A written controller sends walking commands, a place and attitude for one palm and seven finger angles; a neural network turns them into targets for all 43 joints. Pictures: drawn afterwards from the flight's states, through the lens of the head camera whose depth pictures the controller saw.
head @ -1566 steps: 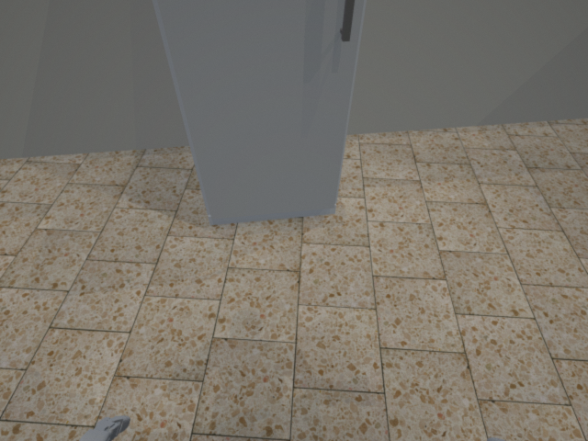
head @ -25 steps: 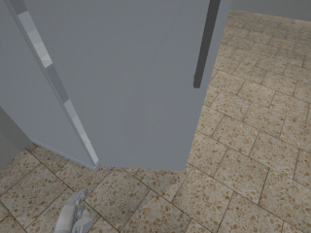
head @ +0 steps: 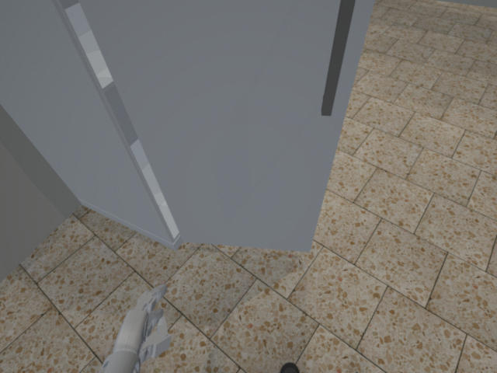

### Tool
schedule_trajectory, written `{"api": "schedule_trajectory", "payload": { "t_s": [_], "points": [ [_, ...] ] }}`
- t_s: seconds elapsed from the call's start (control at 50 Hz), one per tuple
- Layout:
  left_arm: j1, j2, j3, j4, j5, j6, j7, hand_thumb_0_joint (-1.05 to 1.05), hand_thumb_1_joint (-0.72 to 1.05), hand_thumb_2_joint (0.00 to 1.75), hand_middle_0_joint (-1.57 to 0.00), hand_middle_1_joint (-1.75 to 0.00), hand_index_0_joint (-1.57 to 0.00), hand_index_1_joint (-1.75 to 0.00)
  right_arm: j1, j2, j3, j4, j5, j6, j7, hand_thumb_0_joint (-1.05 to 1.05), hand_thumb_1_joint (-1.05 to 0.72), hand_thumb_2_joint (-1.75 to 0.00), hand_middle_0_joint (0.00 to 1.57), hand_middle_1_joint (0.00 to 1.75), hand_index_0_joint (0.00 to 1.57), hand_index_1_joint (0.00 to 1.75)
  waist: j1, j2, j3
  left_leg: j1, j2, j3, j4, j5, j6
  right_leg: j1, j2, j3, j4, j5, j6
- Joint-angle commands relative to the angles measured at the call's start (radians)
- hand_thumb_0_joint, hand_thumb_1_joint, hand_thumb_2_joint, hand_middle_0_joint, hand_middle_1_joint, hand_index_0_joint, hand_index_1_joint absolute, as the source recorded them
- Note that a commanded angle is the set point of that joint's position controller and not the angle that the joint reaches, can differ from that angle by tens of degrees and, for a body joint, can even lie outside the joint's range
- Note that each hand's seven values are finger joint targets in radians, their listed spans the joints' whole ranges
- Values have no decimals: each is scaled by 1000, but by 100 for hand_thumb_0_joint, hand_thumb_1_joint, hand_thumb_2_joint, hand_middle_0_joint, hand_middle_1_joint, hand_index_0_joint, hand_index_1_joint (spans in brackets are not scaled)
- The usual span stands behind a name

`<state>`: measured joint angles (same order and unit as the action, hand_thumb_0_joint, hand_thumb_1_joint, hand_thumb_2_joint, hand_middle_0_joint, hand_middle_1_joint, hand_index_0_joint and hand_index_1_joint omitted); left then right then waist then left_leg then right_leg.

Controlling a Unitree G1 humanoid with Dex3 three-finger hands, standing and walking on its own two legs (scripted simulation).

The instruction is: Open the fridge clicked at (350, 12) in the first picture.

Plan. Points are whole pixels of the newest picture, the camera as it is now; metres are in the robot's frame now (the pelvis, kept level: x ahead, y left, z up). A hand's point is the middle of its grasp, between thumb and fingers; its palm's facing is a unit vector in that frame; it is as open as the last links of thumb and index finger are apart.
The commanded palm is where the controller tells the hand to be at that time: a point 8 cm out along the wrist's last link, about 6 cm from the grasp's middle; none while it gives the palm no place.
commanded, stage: step back with the hand held close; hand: right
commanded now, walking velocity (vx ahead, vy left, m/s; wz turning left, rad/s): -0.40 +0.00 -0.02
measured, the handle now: (342, 17) +0.62 -0.17 +0.25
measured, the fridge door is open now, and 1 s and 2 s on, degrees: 69 69 69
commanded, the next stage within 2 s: stop stepping back and stand still in 0.16 s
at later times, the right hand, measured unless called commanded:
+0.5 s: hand out of the picture +0.07 -0.26 +0.17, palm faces +0.42 +0.76 -0.49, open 7.4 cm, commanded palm +0.03 -0.29 +0.18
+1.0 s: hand out of the picture +0.05 -0.27 +0.17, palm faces +0.50 +0.73 -0.47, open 7.4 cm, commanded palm +0.00 -0.30 +0.18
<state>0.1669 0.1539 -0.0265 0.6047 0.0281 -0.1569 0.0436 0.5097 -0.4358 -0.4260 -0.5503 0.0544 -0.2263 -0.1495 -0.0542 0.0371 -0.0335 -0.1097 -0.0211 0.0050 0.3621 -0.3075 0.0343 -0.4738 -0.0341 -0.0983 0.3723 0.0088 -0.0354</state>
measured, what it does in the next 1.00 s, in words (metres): walks backwards: right foot, then left foot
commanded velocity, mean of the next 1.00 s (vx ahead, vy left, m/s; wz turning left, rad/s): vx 0.03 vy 0.00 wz -0.02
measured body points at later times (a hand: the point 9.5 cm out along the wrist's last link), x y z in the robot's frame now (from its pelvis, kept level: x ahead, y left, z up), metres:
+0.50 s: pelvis -0.11 +0.01 +0.00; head -0.11 +0.00 +0.45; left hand +0.04 +0.26 -0.08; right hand +0.04 -0.30 +0.19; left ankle -0.10 +0.11 -0.73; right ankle -0.04 -0.10 -0.68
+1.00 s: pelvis -0.13 +0.01 +0.00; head -0.13 +0.02 +0.45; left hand +0.02 +0.23 -0.11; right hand +0.02 -0.31 +0.20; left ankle -0.10 +0.07 -0.73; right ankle -0.14 -0.12 -0.68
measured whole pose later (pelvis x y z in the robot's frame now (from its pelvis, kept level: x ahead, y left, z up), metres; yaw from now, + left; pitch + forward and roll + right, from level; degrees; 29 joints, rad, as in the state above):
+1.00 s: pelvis -0.13 +0.01 +0.00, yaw -3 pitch -1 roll -1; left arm 0.27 0.20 -0.01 0.70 0.01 -0.12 0.05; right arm 0.51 -0.39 -0.42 -0.41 0.03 -0.21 -0.14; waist -0.02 0.00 -0.01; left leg -0.28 -0.01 0.10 0.55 -0.27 0.08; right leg -0.44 -0.03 -0.04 0.99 -0.39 0.01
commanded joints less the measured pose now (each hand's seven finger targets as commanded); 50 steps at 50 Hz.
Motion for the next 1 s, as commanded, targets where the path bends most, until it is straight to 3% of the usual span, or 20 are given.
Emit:
{"api": "schedule_trajectory", "payload": {
  "t_s": [0.0, 0.02, 0.06, 0.1, 0.12, 0.16, 0.24, 0.34, 0.36, 0.38, 0.4, 0.44, 0.5, 0.6, 0.66, 0.76, 0.8, 0.84, 0.92, 0.98],
  "points": [
    [-72, 140, 60, -123, -1, -4, 41, 0, 90, 90, -20, -30, -20, -30, -109, -270, -159, -156, -1, -81, -10, 0, -90, -90, 20, 30, 20, 30, 14, 102, -141, -268, 293, -165, -98, 551, 61, 303, -16, 47, 322, -284, 57],
    [-61, 136, 55, -124, 6, -6, 44, 0, 90, 90, -20, -30, -20, -30, -92, -267, -162, -112, -11, -81, -8, 0, -90, -90, 20, 30, 20, 30, 17, 67, -146, -232, 291, -135, -53, 586, 68, 261, -20, 47, 325, -306, 56],
    [-78, 153, 73, -144, -27, 6, 47, 0, 90, 90, -20, -30, -20, -30, -64, -239, -142, -86, -6, -41, 9, 0, -90, -90, 20, 30, 20, 30, 34, 227, -163, -97, 211, -59, 52, 868, -1, 192, 20, 28, 284, -179, 46],
    [-72, 167, 57, -159, -34, 28, 65, 0, 90, 90, -20, -30, -20, -30, -62, -222, -124, -109, -9, -24, 17, 0, -90, -90, 20, 30, 20, 30, 48, 47, -139, -79, 117, 6, 159, 1001, -65, 278, 22, 21, 119, 216, 26],
    [-60, 185, 59, -159, -37, 32, 66, 0, 90, 90, -20, -30, -20, -30, -59, -223, -120, -126, -6, -26, 19, 0, -90, -90, 20, 30, 20, 30, 48, -82, -170, -134, 57, 23, 225, 879, -98, 399, -26, 60, 51, 533, 7],
    [-64, 191, 66, -171, -27, 15, 38, 0, 90, 90, -20, -30, -20, -30, 0, -230, -127, -155, 3, -29, 18, 0, -90, -90, 20, 30, 20, 30, 21, -331, -259, -316, -36, -26, 427, -60, -72, 606, -206, 270, 26, 937, -63],
    [-24, 196, 91, -159, -19, -24, 18, 0, 90, 90, -20, -30, -20, -30, 97, -178, -125, -198, 16, -8, 19, 0, -90, -90, 20, 30, 20, 30, 10, -247, -174, -164, -35, -18, 498, -176, -46, 261, -231, 259, -161, 164, -96],
    [-57, 202, 90, -193, -23, -11, 31, 0, 90, 90, -20, -30, -20, -30, 157, -197, -162, -196, 9, 18, -10, 0, -90, -90, 20, 30, 20, 30, 27, -282, -67, 144, -47, 111, 159, -105, -13, -126, -97, 162, -223, -654, -15],
    [-61, 200, 96, -195, -20, -3, 36, 0, 90, 90, -20, -30, -20, -30, 122, -236, -192, -200, -2, 22, -14, 0, -90, -90, 20, 30, 20, 30, 33, -195, -59, 115, 5, 58, 50, -142, -4, -129, -31, 112, -92, -655, 11],
    [-39, 179, 100, -177, -21, 5, 39, 0, 90, 90, -20, -30, -20, -30, 101, -220, -162, -184, -7, 16, -14, 0, -90, -90, 20, 30, 20, 30, 40, 41, -32, -129, 187, -148, -177, -309, 42, 2, 57, 43, 246, -549, 51],
    [-48, 187, 100, -167, -22, 3, 41, 0, 90, 90, -20, -30, -20, -30, 67, -238, -164, -176, -5, 18, -16, 0, -90, -90, 20, 30, 20, 30, 23, 220, 39, -410, 433, -512, -339, -506, 154, 7, 101, 109, 629, -469, 66],
    [9, 183, 92, -93, -6, -6, 41, 0, 90, 90, -20, -30, -20, -30, -87, -199, -136, -136, -10, 13, -18, 0, -90, -90, 20, 30, 20, 30, 70, 121, 25, -434, 413, -372, -269, -392, 158, -35, 41, 167, 834, -373, 65],
    [9, 180, 80, -77, -20, -16, 59, 0, 90, 90, -20, -30, -20, -30, -171, -123, -47, 13, -27, 14, -14, 0, -90, -90, 20, 30, 20, 30, 84, 85, -4, -368, 274, -148, -170, -304, 62, 124, -9, 93, 569, -346, 42],
    [14, 181, 72, -76, -8, -50, 79, 0, 90, 90, -20, -30, -20, -30, -221, -102, 6, -6, -54, 6, -32, 0, -90, -90, 20, 30, 20, 30, 63, 7, 23, -296, 203, -105, -38, -380, 44, 286, 26, 3, 81, -481, -6],
    [5, 204, 72, -125, -22, -52, 65, 0, 90, 90, -20, -30, -20, -30, -214, -163, -56, -115, -52, -22, -40, 0, -90, -90, 20, 30, 20, 30, 62, -317, 57, -420, 11, 75, 448, -163, -47, 275, -290, 478, -182, -620, -133],
    [-24, 171, 60, -120, -13, -48, 30, 0, 90, 90, -20, -30, -20, -30, -99, -183, -121, -172, -52, -19, -24, 0, -90, -90, 20, 30, 20, 30, 46, -295, 78, -105, 31, 75, 306, -95, -41, -11, -219, 247, -128, -624, -91],
    [-13, 176, 68, -121, -12, -37, 29, 0, 90, 90, -20, -30, -20, -30, -37, -167, -120, -107, -51, -12, -26, 0, -90, -90, 20, 30, 20, 30, 34, -181, 34, 69, 34, 44, 132, -88, -8, -91, -128, 132, 80, -579, -37],
    [-21, 162, 83, -131, -17, -28, 26, 0, 90, 90, -20, -30, -20, -30, -55, -199, -136, -61, -41, 1, -19, 0, -90, -90, 20, 30, 20, 30, 32, 253, 20, -6, 362, -530, -143, -252, 155, -198, 44, 22, 609, -547, 27],
    [20, 160, 66, -79, -15, -25, 20, 0, 90, 90, -20, -30, -20, -30, -33, -155, -125, 20, -22, -27, -8, 0, -90, -90, 20, 30, 20, 30, 57, 26, 20, -108, 319, -335, -102, -20, 140, -102, -25, 104, 703, -395, 44],
    [-15, 149, 50, -85, -13, -35, 31, 0, 90, 90, -20, -30, -20, -30, -83, -147, -101, -16, -23, -45, -10, 0, -90, -90, 20, 30, 20, 30, 51, 97, -7, -144, 272, -154, -54, 129, 103, 79, -25, 41, 416, -362, 33]
  ]
}}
